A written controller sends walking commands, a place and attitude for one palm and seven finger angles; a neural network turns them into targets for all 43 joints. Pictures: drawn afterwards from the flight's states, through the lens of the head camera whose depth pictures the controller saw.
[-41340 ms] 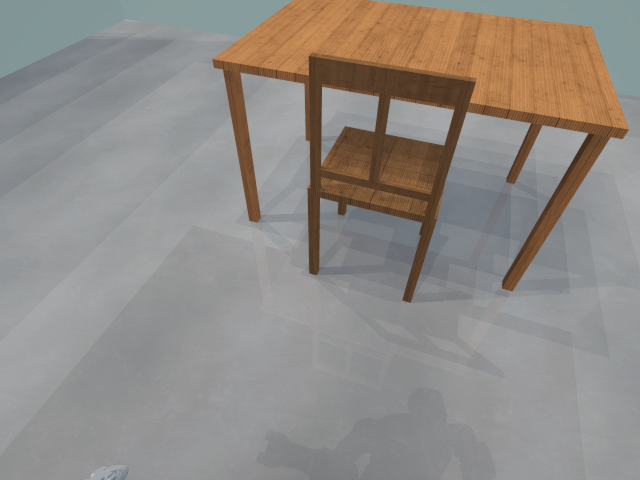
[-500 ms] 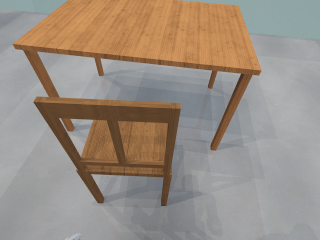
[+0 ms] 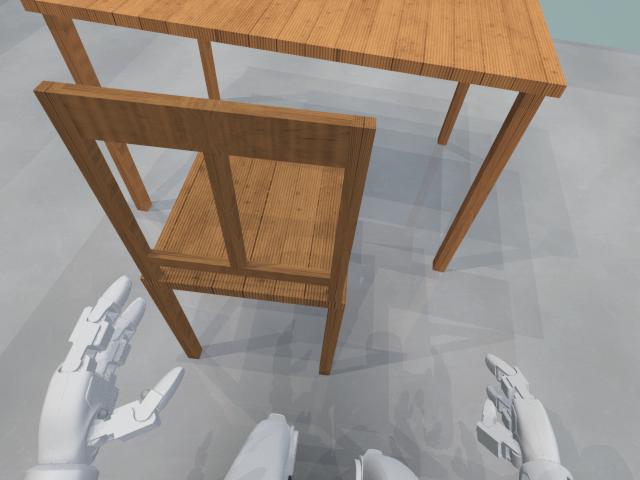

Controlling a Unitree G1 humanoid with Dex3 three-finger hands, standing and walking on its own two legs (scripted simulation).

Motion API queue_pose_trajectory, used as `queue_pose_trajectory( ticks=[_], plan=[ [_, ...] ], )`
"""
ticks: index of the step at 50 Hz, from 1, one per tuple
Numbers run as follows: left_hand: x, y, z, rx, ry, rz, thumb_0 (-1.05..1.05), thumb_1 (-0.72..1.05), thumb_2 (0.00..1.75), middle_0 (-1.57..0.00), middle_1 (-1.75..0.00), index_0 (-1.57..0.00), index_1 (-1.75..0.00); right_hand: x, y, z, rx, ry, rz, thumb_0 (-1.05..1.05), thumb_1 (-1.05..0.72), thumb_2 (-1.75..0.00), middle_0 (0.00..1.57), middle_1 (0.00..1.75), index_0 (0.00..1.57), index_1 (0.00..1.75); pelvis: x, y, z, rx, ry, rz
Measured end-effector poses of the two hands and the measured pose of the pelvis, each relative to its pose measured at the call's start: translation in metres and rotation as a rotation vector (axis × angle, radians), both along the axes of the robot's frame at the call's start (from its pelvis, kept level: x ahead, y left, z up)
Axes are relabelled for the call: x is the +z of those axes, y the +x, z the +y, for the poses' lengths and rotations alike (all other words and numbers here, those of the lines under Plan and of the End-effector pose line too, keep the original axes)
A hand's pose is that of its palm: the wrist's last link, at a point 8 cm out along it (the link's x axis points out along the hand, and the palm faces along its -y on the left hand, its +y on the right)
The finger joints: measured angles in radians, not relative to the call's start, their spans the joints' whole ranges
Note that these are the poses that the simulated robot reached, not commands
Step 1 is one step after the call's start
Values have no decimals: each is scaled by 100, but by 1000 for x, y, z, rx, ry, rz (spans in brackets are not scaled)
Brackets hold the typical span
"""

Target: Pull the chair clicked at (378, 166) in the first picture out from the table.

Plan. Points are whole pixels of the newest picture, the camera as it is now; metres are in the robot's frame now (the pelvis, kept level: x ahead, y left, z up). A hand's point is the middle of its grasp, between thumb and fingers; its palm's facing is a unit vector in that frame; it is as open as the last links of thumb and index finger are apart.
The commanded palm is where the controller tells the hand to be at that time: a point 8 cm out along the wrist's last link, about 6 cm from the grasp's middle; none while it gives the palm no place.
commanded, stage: raise the hand toward the chair's back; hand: left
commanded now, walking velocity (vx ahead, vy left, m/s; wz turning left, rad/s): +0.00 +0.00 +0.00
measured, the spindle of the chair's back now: (228, 216) +0.48 +0.20 +0.00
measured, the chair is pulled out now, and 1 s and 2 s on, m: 0.28 0.28 0.28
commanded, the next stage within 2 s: aim the fingers beside a spindle in 1.50 s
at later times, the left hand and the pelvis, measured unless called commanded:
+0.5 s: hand (172, 337) +0.26 +0.20 +0.04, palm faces -0.05 -1.00 -0.03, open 15.0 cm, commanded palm +0.24 +0.27 +0.06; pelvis +0.04 +0.03 +0.01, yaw -2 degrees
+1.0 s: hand (123, 317) +0.26 +0.25 +0.08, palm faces +0.03 -1.00 -0.07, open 16.9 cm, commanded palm +0.24 +0.30 +0.07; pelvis +0.02 +0.04 +0.02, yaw -1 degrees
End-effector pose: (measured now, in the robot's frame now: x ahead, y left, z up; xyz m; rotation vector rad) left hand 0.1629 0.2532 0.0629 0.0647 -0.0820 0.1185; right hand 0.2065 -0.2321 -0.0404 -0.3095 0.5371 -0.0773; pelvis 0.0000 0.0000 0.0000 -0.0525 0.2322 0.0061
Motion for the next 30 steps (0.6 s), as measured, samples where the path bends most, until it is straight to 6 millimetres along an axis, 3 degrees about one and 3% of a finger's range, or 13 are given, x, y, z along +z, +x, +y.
queue_pose_trajectory(
  ticks=[3, 6, 9, 12, 17, 25, 30],
  plan=[
    [9, 30, -11, -123, 33, -47, 1, 33, 65, -13, -21, -13, -20, -18, 2, 14, 9, 52, 40, 1, -90, -90, 20, 30, 20, 30, -3, 5, 1, 1, -8, 22],
    [-11, 62, -20, -236, 5, 112, 1, 26, 62, -13, -20, -13, -19, -31, -4, 23, -35, 109, 100, 1, -90, -90, 20, 30, 20, 30, 0, 11, 3, -12, -1, 36],
    [-26, 79, -19, -232, -60, 279, 1, 19, 59, -12, -19, -13, -18, -33, -13, 25, -100, 140, 161, 2, -90, -90, 20, 30, 20, 30, 9, 22, 7, -29, 12, 45],
    [-16, 81, -8, -125, -82, 290, 1, 13, 56, -12, -18, -12, -17, -27, -22, 22, -157, 139, 201, 2, -90, -90, 21, 30, 20, 30, 19, 35, 10, -45, 21, 50],
    [13, 77, 8, -31, -10, 136, 0, 1, 51, -11, -16, -11, -15, -22, -24, 12, -164, 87, 240, 2, -90, -90, 20, 30, 20, 30, 24, 47, 18, -40, 17, 66],
    [-20, 79, 6, -165, -36, 212, 0, -18, 43, -8, -13, -9, -12, -23, -4, 5, -150, 20, 205, 2, -90, -90, 20, 30, 20, 30, 13, 41, 30, -34, 0, 90],
    [11, 76, 16, -107, -21, 107, -1, -29, 38, -8, -11, -8, -11, -9, 6, 19, -140, 37, 155, 2, -90, -90, 20, 30, 20, 30, 20, 39, 35, -34, -4, 69]
  ],
)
